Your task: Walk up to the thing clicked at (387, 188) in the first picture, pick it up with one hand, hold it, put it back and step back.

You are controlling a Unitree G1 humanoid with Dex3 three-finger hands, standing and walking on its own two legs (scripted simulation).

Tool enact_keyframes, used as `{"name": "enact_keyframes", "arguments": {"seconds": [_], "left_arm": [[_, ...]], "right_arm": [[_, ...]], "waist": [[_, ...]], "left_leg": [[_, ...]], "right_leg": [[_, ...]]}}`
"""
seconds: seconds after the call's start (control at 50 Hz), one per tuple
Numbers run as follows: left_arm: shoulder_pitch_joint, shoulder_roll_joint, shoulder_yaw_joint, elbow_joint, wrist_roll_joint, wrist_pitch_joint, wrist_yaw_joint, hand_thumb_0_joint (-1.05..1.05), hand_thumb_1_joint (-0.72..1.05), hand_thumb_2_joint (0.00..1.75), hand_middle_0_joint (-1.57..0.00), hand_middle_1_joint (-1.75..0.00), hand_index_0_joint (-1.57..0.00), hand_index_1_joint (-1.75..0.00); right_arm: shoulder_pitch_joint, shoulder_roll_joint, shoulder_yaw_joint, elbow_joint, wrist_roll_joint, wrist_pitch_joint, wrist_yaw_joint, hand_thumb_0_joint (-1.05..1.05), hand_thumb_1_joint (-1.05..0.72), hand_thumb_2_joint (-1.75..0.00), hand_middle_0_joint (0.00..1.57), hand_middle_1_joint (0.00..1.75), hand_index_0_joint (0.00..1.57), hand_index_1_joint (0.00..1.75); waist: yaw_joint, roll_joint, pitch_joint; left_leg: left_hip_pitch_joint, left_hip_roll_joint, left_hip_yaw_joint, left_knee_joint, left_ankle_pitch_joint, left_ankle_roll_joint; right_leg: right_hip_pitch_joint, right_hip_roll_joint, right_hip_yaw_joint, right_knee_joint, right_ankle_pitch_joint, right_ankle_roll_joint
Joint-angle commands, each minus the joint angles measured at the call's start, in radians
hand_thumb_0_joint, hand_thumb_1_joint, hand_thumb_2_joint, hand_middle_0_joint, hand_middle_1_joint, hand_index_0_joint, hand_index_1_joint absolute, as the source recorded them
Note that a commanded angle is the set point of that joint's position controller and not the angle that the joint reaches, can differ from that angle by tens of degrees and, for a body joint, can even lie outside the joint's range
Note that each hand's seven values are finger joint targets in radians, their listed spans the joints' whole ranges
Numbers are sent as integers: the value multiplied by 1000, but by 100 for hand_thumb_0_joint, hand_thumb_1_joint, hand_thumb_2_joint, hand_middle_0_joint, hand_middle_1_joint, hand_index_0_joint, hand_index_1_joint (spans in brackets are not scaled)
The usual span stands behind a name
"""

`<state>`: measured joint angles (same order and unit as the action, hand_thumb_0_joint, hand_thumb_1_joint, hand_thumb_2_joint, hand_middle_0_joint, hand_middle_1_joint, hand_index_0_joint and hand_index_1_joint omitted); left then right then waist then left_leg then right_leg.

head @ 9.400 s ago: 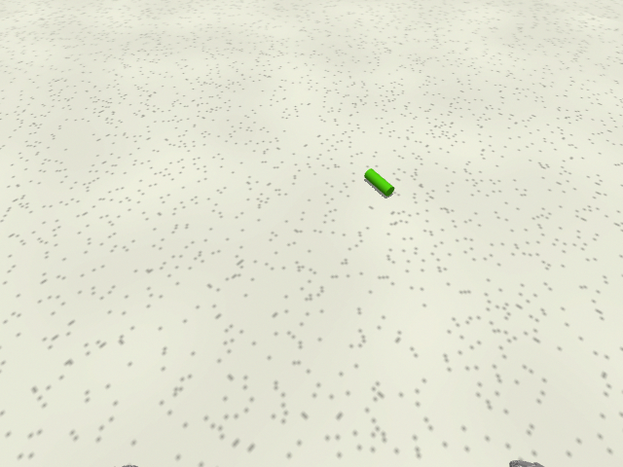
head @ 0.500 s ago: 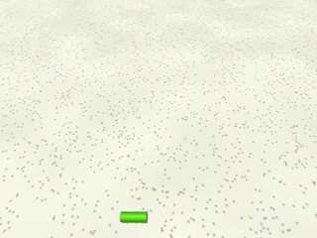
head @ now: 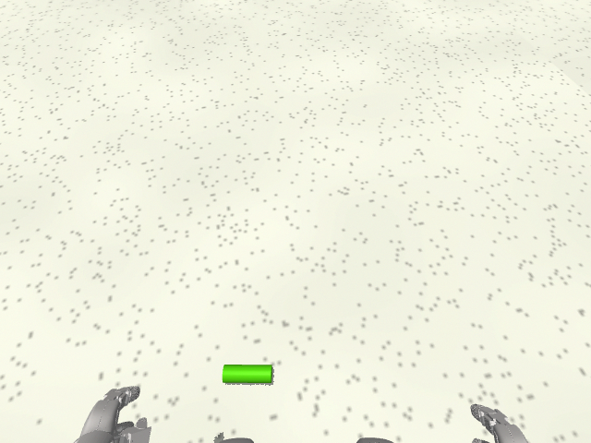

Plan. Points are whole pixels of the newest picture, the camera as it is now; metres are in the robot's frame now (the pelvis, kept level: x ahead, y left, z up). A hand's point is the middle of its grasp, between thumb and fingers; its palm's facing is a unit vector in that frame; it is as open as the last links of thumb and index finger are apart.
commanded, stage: rise first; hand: left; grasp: from above
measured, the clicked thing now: (247, 373) +0.34 +0.17 -0.75
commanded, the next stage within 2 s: none
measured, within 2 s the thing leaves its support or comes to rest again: neither
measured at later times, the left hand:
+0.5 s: hand out of the picture +0.12 +0.26 -0.27, palm faces -0.24 -0.82 -0.52, open 13.9 cm
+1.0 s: hand (194, 409) +0.21 +0.26 -0.47, palm faces -0.44 -0.39 -0.81, open 13.6 cm
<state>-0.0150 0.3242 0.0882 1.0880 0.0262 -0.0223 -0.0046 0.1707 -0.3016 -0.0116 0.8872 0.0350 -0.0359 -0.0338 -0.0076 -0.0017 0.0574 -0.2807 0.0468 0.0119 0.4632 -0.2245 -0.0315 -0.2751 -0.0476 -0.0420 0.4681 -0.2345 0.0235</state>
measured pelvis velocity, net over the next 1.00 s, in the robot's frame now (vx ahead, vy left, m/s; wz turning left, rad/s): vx -0.07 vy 0.01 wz -0.03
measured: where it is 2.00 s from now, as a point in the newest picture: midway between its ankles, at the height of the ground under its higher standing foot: outside the picture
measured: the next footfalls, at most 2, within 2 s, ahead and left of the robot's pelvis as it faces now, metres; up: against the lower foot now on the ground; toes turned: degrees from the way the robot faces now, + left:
none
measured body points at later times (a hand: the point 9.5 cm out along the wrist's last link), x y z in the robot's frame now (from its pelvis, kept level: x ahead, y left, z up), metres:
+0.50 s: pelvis -0.02 +0.01 -0.11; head +0.10 +0.03 +0.32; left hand +0.14 +0.30 -0.23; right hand +0.15 -0.25 -0.22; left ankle +0.01 +0.14 -0.74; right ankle +0.00 -0.13 -0.74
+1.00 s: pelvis -0.07 +0.01 -0.31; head +0.12 +0.01 +0.09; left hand +0.23 +0.27 -0.42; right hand +0.12 -0.26 -0.44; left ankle +0.01 +0.14 -0.74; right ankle +0.00 -0.13 -0.74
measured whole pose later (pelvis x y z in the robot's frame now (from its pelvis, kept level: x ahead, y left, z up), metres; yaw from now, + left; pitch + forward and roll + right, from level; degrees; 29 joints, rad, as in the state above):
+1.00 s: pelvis -0.07 +0.01 -0.31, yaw -2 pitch +34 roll -2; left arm -0.23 0.36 0.05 0.76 0.83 -0.10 0.29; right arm 0.02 -0.28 -0.10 0.68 -0.04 -0.12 0.05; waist -0.01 0.01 -0.17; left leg -1.89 0.04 -0.07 1.98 -0.67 -0.04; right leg -1.87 -0.05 0.00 1.96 -0.68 0.03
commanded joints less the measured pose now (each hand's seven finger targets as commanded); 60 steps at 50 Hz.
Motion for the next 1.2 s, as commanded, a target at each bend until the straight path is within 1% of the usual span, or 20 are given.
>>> {"name": "enact_keyframes", "arguments": {"seconds": [0.0, 0.04, 0.08, 0.2, 0.28, 0.34, 0.36, 0.38, 0.46, 0.5, 0.56, 0.62, 0.7, 0.76, 0.8, 0.86, 0.94, 1.08, 1.1, 1.18], "left_arm": [[11, 239, 106, -7, 111, -13, -29, 0, 13, 97, -4, -101, -7, -98], [48, 225, 122, -72, 133, -4, -26, 0, -3, 96, -4, -105, -7, -102], [38, 183, 106, -116, 154, 19, -6, 0, -19, 97, -4, -106, -6, -104], [27, 131, 79, -202, 212, 49, 29, 0, -54, 98, -9, -105, -9, -106], [57, 141, 110, -312, 283, 1, 52, 0, -59, 98, -8, -105, -8, -106], [95, 110, 84, -433, 344, -25, 81, 0, -57, 98, -8, -106, -7, -106], [109, 141, 115, -470, 360, -27, 97, 0, -59, 98, -8, -106, -8, -107], [146, 149, 130, -496, 370, -27, 111, 0, -58, 98, -9, -106, -8, -106], [229, 97, 87, -616, 390, -1, 139, 0, -57, 96, -10, -105, -9, -106], [179, 136, 102, -665, 395, 8, 147, 0, -55, 95, -10, -106, -10, -106], [80, 138, 64, -599, 455, 2, 143, 0, -52, 93, -9, -106, -10, -105], [19, 158, 48, -529, 526, -44, 151, 0, -51, 93, -9, -104, -10, -103], [-17, 152, 9, -508, 620, -109, 187, 0, -46, 91, -14, -98, -14, -97], [-59, 179, 10, -494, 682, -128, 236, 0, -44, 91, -16, -95, -16, -95], [-89, 220, 39, -475, 721, -124, 270, 0, -46, 92, -16, -95, -16, -95], [-199, 249, 38, -476, 780, -109, 313, 0, -43, 92, -17, -92, -16, -93], [-294, 295, 60, -453, 823, -79, 343, 0, -42, 94, -16, -91, -15, -92], [-470, 301, 9, -341, 865, -78, 332, 0, -44, 97, -17, -88, -16, -90], [-473, 281, -16, -327, 870, -84, 328, 0, -45, 97, -16, -90, -15, -92], [-551, 301, -31, -257, 916, -107, 335, 0, -51, 103, -11, -92, -10, -94]], "right_arm": [[72, -139, -79, -142, -19, -31, 0, 0, -93, -91, 20, 30, 20, 30], [76, -131, -90, -192, -22, -33, 6, 0, -94, -91, 20, 30, 20, 30], [60, -115, -89, -230, -22, -32, 11, 0, -90, -90, 20, 30, 20, 30], [44, -106, -103, -319, -24, -53, 33, 0, -91, -91, 20, 30, 20, 30], [50, -97, -106, -354, -36, -79, 37, 0, -90, -90, 20, 30, 20, 30], [41, -93, -108, -385, -42, -96, 38, 0, -89, -90, 20, 30, 20, 30], [35, -98, -110, -388, -41, -99, 37, 0, -89, -90, 20, 30, 20, 30], [31, -101, -115, -392, -41, -101, 36, 0, -89, -90, 20, 30, 20, 30], [7, -93, -118, -406, -33, -114, 33, 0, -91, -91, 20, 30, 20, 30], [-7, -102, -121, -406, -32, -118, 31, 0, -91, -91, 20, 30, 20, 30], [-27, -105, -124, -394, -31, -130, 26, 0, -91, -90, 20, 30, 20, 30], [-48, -110, -123, -385, -37, -144, 36, 0, -90, -90, 20, 30, 20, 30], [-54, -120, -130, -378, -40, -156, 53, 0, -89, -90, 20, 30, 20, 30], [-59, -127, -132, -360, -44, -155, 65, 0, -89, -90, 20, 30, 20, 30], [-59, -131, -135, -346, -49, -146, 71, 0, -89, -90, 20, 30, 20, 30], [-48, -137, -140, -321, -56, -134, 77, 0, -88, -90, 20, 30, 20, 30], [-49, -143, -145, -302, -65, -122, 77, 0, -86, -89, 20, 30, 20, 30], [-39, -139, -144, -268, -79, -109, 67, 0, -88, -90, 20, 30, 20, 30], [-37, -132, -143, -265, -80, -107, 68, 0, -88, -90, 20, 30, 20, 30], [-17, -147, -138, -248, -80, -95, 73, 0, -88, -90, 20, 30, 20, 30]], "waist": [[18, -18, -248], [39, 29, -314], [39, 69, -300], [8, -13, -261], [15, 24, -350], [8, 68, -424], [21, 80, -448], [23, 88, -461], [4, 57, -518], [-8, 66, -522], [-46, 37, -488], [-38, 30, -516], [-34, 55, -648], [-18, 68, -727], [1, 76, -765], [-5, 71, -820], [8, 32, -858], [-25, 1, -810], [-29, 10, -797], [-46, 5, -737]], "left_leg": [[-66, -66, 42, 93, 153, 41], [-61, -70, 45, 123, 190, 28], [-109, -67, 38, 155, 170, 18], [-299, -42, 16, 311, 36, 22], [-420, -32, 0, 459, -13, 21], [-464, -30, -5, 536, -23, 19], [-476, -28, -12, 553, -20, 16], [-488, -25, -16, 570, -22, 13], [-576, -24, -27, 667, -31, 21], [-631, -22, -34, 709, -65, 24], [-751, -25, -36, 799, -166, 32], [-876, -31, -39, 903, -198, 32], [-948, -40, -32, 1040, -164, 33], [-1001, -46, -27, 1129, -107, 31], [-1038, -46, -21, 1180, -92, 30], [-1095, -43, -11, 1248, -99, 33], [-1190, -44, -6, 1299, -215, 40], [-1340, -53, -2, 1374, -415, 53], [-1357, -54, 2, 1382, -423, 54], [-1417, -59, -9, 1407, -463, 58]], "right_leg": [[-17, 30, 1, 71, 172, -32], [-20, 37, 1, 111, 187, -36], [-88, 41, -3, 144, 152, -39], [-309, 55, -18, 295, -4, -38], [-468, 53, -10, 463, -53, -42], [-562, 49, -3, 558, -60, -42], [-584, 46, -4, 587, -64, -43], [-611, 46, -7, 616, -70, -43], [-698, 39, -8, 699, -72, -41], [-753, 36, -4, 736, -95, -41], [-872, 34, -2, 799, -161, -35], [-981, 27, 1, 906, -190, -35], [-1090, 29, 3, 1033, -165, -39], [-1143, 29, 0, 1118, -121, -39], [-1172, 29, -1, 1160, -110, -40], [-1218, 32, 2, 1202, -105, -38], [-1239, 36, -3, 1236, -206, -38], [-1338, 46, 0, 1271, -434, -42], [-1344, 46, 3, 1274, -445, -42], [-1418, 51, -10, 1317, -474, -48]]}}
